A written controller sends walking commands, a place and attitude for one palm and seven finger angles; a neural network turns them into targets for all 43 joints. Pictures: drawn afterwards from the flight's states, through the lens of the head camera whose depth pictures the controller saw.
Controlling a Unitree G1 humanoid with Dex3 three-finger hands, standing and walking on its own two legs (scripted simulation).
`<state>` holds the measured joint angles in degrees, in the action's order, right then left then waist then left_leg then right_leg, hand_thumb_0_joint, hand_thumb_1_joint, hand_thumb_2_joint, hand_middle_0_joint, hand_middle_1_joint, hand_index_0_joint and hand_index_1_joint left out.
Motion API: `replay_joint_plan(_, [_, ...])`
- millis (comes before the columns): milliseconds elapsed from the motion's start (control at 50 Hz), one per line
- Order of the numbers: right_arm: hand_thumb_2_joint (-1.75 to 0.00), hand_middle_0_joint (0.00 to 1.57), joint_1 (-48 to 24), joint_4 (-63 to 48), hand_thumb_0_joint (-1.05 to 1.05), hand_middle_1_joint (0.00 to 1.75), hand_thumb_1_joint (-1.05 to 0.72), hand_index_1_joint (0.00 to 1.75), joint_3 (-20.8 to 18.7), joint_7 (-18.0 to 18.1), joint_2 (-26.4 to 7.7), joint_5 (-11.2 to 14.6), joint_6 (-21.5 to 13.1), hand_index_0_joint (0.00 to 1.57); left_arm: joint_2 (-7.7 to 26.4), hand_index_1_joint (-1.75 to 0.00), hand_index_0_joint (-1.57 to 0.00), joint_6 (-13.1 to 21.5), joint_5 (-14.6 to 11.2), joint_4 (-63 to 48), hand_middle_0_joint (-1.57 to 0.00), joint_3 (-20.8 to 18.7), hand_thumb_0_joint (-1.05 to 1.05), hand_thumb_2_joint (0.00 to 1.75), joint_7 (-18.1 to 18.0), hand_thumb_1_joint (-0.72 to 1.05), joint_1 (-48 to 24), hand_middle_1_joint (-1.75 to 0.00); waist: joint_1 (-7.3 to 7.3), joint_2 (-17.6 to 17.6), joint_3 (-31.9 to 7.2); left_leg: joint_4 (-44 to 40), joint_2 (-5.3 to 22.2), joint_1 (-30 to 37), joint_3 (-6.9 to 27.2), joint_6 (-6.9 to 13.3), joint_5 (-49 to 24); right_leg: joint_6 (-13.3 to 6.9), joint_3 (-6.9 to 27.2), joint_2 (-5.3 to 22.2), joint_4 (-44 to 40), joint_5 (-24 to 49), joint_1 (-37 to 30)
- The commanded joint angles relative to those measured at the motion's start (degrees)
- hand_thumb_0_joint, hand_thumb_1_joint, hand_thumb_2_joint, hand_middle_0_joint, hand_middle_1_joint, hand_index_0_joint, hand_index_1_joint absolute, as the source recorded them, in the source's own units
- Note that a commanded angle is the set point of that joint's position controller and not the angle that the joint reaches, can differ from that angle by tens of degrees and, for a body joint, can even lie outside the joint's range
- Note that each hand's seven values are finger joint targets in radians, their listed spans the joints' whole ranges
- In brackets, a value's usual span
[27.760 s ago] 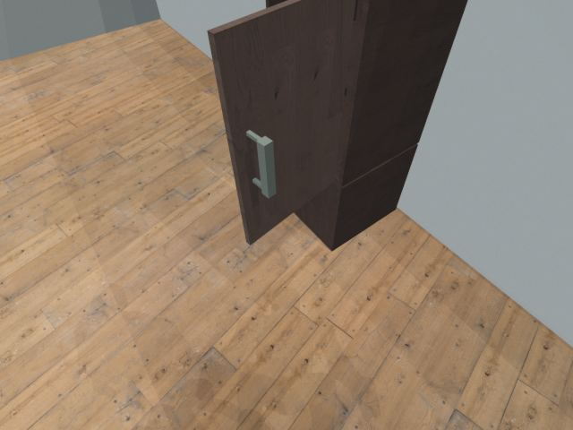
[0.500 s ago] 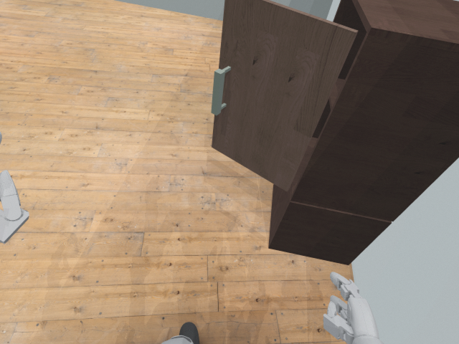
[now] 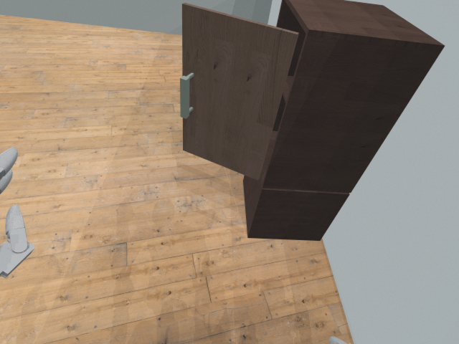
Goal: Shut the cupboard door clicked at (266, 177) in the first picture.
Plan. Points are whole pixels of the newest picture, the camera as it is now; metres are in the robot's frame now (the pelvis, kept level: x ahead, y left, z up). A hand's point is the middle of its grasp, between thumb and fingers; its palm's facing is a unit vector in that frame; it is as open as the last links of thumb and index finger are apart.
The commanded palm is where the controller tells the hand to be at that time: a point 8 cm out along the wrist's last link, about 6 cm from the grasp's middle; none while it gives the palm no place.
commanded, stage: stop stepping back and stand still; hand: left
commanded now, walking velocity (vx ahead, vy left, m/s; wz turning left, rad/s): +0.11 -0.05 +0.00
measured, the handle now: (188, 95) +0.95 +0.14 -0.06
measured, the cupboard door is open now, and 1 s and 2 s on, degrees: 64 64 64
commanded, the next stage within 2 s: let the arm hang, fingers relaxed in 0.20 s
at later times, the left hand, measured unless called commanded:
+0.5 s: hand (119, 341) +0.17 +0.19 -0.13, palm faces -0.02 -0.96 -0.27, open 7.4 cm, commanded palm none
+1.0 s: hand out of the picture -0.02 +0.16 -0.18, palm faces +0.04 -0.98 -0.20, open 7.3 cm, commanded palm none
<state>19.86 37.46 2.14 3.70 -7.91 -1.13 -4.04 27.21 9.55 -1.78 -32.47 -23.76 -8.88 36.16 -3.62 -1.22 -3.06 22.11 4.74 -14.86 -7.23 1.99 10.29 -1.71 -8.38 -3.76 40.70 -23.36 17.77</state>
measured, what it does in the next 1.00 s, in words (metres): steps on the spot: right foot, then right foot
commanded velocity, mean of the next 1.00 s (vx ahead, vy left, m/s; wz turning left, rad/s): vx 0.01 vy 0.00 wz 0.00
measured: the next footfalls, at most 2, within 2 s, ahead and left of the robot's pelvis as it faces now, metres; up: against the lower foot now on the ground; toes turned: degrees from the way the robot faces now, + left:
right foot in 0.12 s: -0.03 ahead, -0.09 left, +0.00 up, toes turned -4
right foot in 0.52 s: +0.05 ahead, -0.11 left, +0.00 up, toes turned +1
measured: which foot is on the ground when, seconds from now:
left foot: down 0.00-1.00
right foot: up 0.00-0.10, down 0.12-0.32, up 0.34-0.50, down 0.52-1.00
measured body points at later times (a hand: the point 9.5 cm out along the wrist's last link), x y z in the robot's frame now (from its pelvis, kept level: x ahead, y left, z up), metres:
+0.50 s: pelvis +0.00 +0.01 -0.03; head +0.00 +0.00 +0.42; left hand +0.17 +0.24 -0.11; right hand +0.14 -0.24 -0.14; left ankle +0.07 +0.11 -0.75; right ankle +0.00 -0.11 -0.75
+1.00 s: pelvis +0.02 -0.01 -0.01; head +0.02 -0.01 +0.44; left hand -0.02 +0.22 -0.17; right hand +0.01 -0.22 -0.17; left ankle +0.03 +0.10 -0.75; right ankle +0.01 -0.12 -0.75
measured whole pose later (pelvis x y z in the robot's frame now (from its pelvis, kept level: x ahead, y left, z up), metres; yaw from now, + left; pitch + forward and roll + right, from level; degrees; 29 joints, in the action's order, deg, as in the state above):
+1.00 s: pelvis +0.02 -0.01 -0.01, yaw +1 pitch -1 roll +0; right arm 17.4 65.2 0.3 2.2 -7.3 -0.6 0.6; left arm 8.9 -0.7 0.7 66.0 0.4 -1.8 18.9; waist -0.2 0.4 1.0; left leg 22.1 -0.5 -10.1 -2.6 1.3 10.8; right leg -1.0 -0.7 -0.8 22.1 -13.3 7.6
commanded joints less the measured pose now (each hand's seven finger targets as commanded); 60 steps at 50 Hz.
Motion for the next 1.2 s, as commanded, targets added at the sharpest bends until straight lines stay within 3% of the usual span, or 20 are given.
replay_joint_plan(0, [-0.90, 0.20, -10.5, -10.0, 0.00, 0.30, -0.90, 0.30, -4.0, 1.7, -10.5, 0.2, -1.3, 0.20, 9.0, -0.30, -0.20, 1.1, -1.3, -6.3, -0.20, -8.1, 0.00, 0.90, -1.6, 0.90, -4.6, -0.30, 2.26, 13.6, -0.2, -11.9, 7.6, -5.9, 9.3, -2.3, 26.2, -0.7, -2.5, -1.9, -14.4, -1.7, -12.5])
replay_joint_plan(40, [-0.90, 0.20, -10.0, -9.8, 0.00, 0.30, -0.90, 0.30, -3.9, 1.6, -10.2, 0.1, -0.9, 0.20, 8.9, -0.30, -0.20, 0.4, -1.4, -4.8, -0.20, -7.7, 0.00, 0.90, -1.5, 0.90, -4.6, -0.30, 1.88, 8.4, -1.3, -2.9, 5.7, -9.5, 8.9, -1.6, 21.6, -2.8, 3.2, 2.5, -18.9, 0.1, -17.2])
replay_joint_plan(80, [-0.90, 0.20, -9.2, -9.6, 0.00, 0.30, -0.90, 0.30, -4.4, 1.3, -9.8, 0.0, -0.3, 0.20, 11.1, -0.30, -0.20, 0.6, -1.4, -4.8, -0.20, -10.0, 0.00, 0.90, -1.9, 0.90, -6.7, -0.30, 1.79, -3.7, -1.2, 17.2, 1.2, -16.7, 5.3, -2.0, 14.5, -9.3, 23.3, 15.6, -25.1, -6.4, -15.3])
replay_joint_plan(100, [-0.90, 0.20, -9.2, -9.5, 0.00, 0.30, -0.90, 0.30, -4.3, 0.9, -10.2, -0.1, -0.7, 0.20, 12.2, -0.30, -0.20, 1.7, -1.6, -5.9, -0.20, -10.8, 0.00, 0.90, -2.4, 0.90, -8.6, -0.30, 2.32, -7.8, 0.8, 24.2, -0.2, -19.2, 4.3, -2.8, 8.8, -12.5, 29.7, 22.1, -27.9, 0.7, -13.4])
replay_joint_plan(120, [-0.90, 0.20, -9.6, -9.1, 0.00, 0.30, -0.90, 0.30, -4.5, 0.4, -10.5, 0.7, -1.7, 0.20, 11.1, -0.30, -0.20, 2.6, -1.3, -6.0, -0.20, -9.8, 0.00, 0.90, -2.9, 0.90, -11.1, -0.30, 2.78, -8.5, -0.7, 27.0, -0.8, -19.9, 5.4, -3.1, 11.9, -13.9, 29.6, 23.3, -25.6, 8.6, -14.1])
replay_joint_plan(140, [-0.90, 0.20, -9.5, -8.6, 0.00, 0.30, -0.90, 0.30, -5.1, 0.2, -10.5, 1.7, -1.9, 0.20, 6.6, -0.30, -0.20, 2.0, -1.3, -3.5, -0.20, -5.9, 0.00, 0.90, -2.6, 0.90, -9.7, -0.30, 2.92, -10.9, 0.8, 27.5, -0.6, -19.3, 7.1, -2.9, 14.1, -13.3, 27.5, 21.9, -23.4, 12.3, -13.0])
replay_joint_plan(220, [-0.90, 0.20, -12.5, -7.7, 0.00, 0.30, -0.90, 0.30, -3.7, 1.4, -10.3, 1.3, -2.2, 0.20, 9.0, -0.30, -0.20, 3.2, -0.2, -9.3, -0.20, -5.7, 0.00, 0.90, -3.0, 0.90, -18.1, -0.30, 1.89, 0.9, 4.2, 11.8, -1.8, -3.3, 2.6, -2.1, 1.6, -6.5, 14.1, 16.3, -15.7, 21.7, -3.4])
replay_joint_plan(260, [-0.90, 0.20, -12.4, -8.5, 0.00, 0.30, -0.90, 0.30, -4.4, 2.0, -11.1, 1.4, -3.0, 0.20, 9.0, -0.30, -0.20, 4.0, -0.2, -10.8, -0.20, -6.4, 0.00, 0.90, -2.7, 0.90, -16.5, -0.30, 2.32, 9.9, 1.9, 5.1, 1.9, 6.3, 9.9, 0.7, -7.1, -0.9, 9.0, 9.4, -7.0, 18.3, 1.7])
replay_joint_plan(280, [-0.90, 0.20, -7.3, 1.0, 0.00, 0.30, -0.90, 0.30, -5.9, -3.9, -20.2, -0.2, -4.9, 0.20, -9.0, -0.30, -0.20, -5.4, 4.6, 35.9, -0.20, 18.9, 0.00, 0.90, 6.7, 0.90, -10.4, -0.30, -1.54, 16.3, 3.3, 10.5, 8.7, 3.5, 19.0, 3.6, -31.9, 2.0, 4.0, 8.2, 10.1, 15.3, 9.1])
replay_joint_plan(300, [-0.90, 0.20, -3.1, -0.2, 0.00, 0.30, -0.90, 0.30, -4.8, -3.6, -17.0, 0.5, -0.7, 0.20, -10.7, -0.30, -0.20, -10.8, 2.7, 35.9, -0.20, 17.4, 0.00, 0.90, 7.4, 0.90, -11.4, -0.30, -0.57, 16.6, 0.5, 5.4, 12.1, 3.2, 25.3, 6.9, -49.0, 2.8, 7.9, 4.6, 16.6, -6.8, 9.3])
replay_joint_plan(320, [-0.90, 0.20, -3.8, -0.5, 0.00, 0.30, -0.90, 0.30, -4.7, -2.8, -16.9, -0.3, -0.2, 0.20, -12.8, -0.30, -0.20, -12.0, 3.1, 37.1, -0.20, 19.1, 0.00, 0.90, 7.2, 0.90, -13.1, -0.30, 0.61, 8.7, -1.1, 3.5, 15.3, 2.0, 27.0, 8.1, -49.5, 3.5, 10.7, 3.7, 22.1, -13.5, 10.3])
replay_joint_plan(380, [-0.90, 0.20, -7.9, -1.7, 0.00, 0.30, -0.90, 0.30, -3.8, -2.4, -16.1, -1.3, 1.5, 0.20, -10.7, -0.30, -0.20, -12.0, 2.8, 47.6, -0.20, 20.5, 0.00, 0.90, 8.0, 0.90, -16.9, -0.30, 2.92, -1.3, -2.8, 2.6, 12.9, -0.1, 23.6, 9.8, -24.4, 3.5, 11.5, 5.6, 16.4, -10.3, 6.6])
replay_joint_plan(440, [-0.90, 0.20, -12.2, 0.3, 0.00, 0.30, -0.90, 0.30, -3.4, -2.8, -15.8, -0.6, 3.5, 0.20, -8.4, -0.30, -0.20, -12.1, 2.6, 60.1, -0.20, 20.9, 0.00, 0.90, 8.6, 0.90, -16.7, -0.30, 5.55, 4.0, 0.0, -1.1, 6.6, -13.1, 16.3, 4.7, 7.1, 2.7, 7.8, 4.7, -3.1, 2.3, -8.9])
replay_joint_plan(480, [-0.90, 0.20, -12.1, 2.5, 0.00, 0.30, -0.90, 0.30, -3.6, -3.4, -13.2, -0.2, 4.9, 0.20, -4.7, -0.30, -0.20, -11.9, 3.3, 67.0, -0.20, 20.2, 0.00, 0.90, 8.4, 0.90, -14.8, -0.30, 6.02, 0.9, 2.6, 1.7, -1.4, -18.5, 10.7, 0.2, 23.7, 0.3, 14.1, 8.0, -13.2, -5.1, -9.9])
replay_joint_plan(520, [-0.90, 0.20, -9.2, 4.8, 0.00, 0.30, -0.90, 0.30, -3.8, -3.6, -10.9, -0.4, 6.3, 0.20, -1.8, -0.30, -0.20, -11.1, 3.6, 70.7, -0.20, 20.5, 0.00, 0.90, 8.3, 0.90, -19.2, -0.30, 2.66, -5.1, 5.1, 14.9, -5.9, -7.1, 5.9, -1.9, 17.3, -4.5, 26.1, 16.5, -29.5, -23.1, 8.7])
replay_joint_plan(540, [-0.90, 0.20, -8.5, 7.2, 0.00, 0.30, -0.90, 0.30, -4.1, -3.2, -9.3, -0.6, 6.5, 0.20, -3.4, -0.30, -0.20, -10.5, 3.3, 72.5, -0.20, 20.7, 0.00, 0.90, 8.1, 0.90, -22.9, -0.30, 2.13, -8.0, 5.6, 21.3, -6.1, -3.4, 5.7, -2.2, 11.9, -6.3, 28.7, 18.1, -32.3, -19.5, 12.1])
replay_joint_plan(600, [-0.90, 0.20, -2.8, 12.4, 0.00, 0.30, -0.90, 0.30, -3.9, -2.8, -6.2, -0.6, 5.2, 0.20, -9.5, -0.30, -0.20, -9.1, 3.2, 77.9, -0.20, 20.7, 0.00, 0.90, 7.6, 0.90, -23.8, -0.30, 0.43, 0.8, 2.0, 11.3, -3.0, 1.8, 7.8, -1.4, 2.3, -5.7, 19.2, 14.1, -21.7, 7.2, 3.8])
replay_joint_plan(680, [-0.90, 0.20, -3.0, 17.8, 0.00, 0.30, -0.90, 0.30, -3.5, -1.7, -7.8, 0.2, 3.3, 0.20, -11.2, -0.30, -0.20, -9.1, 2.4, 86.2, -0.20, 21.9, 0.00, 0.90, 7.3, 0.90, -17.7, -0.30, 3.52, 7.3, -3.1, 2.1, 2.2, 4.6, 12.8, 0.6, -15.3, -0.5, 12.0, 8.2, -16.9, 20.7, -8.4])
replay_joint_plan(840, [-0.90, 0.20, -0.1, 24.3, 0.00, 0.30, -0.90, 0.30, -2.9, -1.3, -6.2, 0.7, 3.8, 0.20, -12.3, -0.30, -0.20, -9.3, 2.2, 95.0, -0.20, 23.1, 0.00, 0.90, 7.2, 0.90, -15.5, -0.30, 3.45, 0.5, 5.0, -3.8, 1.4, 3.8, 10.8, 0.1, -3.9, -0.4, 12.4, 8.6, -22.6, 14.8, -8.2])
replay_joint_plan(1180, [-0.90, 0.20, 2.1, 27.6, 0.00, 0.30, -0.90, 0.30, -2.5, -1.1, -3.5, 0.6, 3.7, 0.20, -15.0, -0.30, -0.20, -9.0, 2.4, 97.8, -0.20, 23.0, 0.00, 0.90, 6.6, 0.90, -12.9, -0.30, 3.40, 1.2, 9.0, -4.4, 0.4, 3.8, 9.4, -0.2, -0.8, -0.4, 13.4, 8.4, -23.4, 13.0, -5.4])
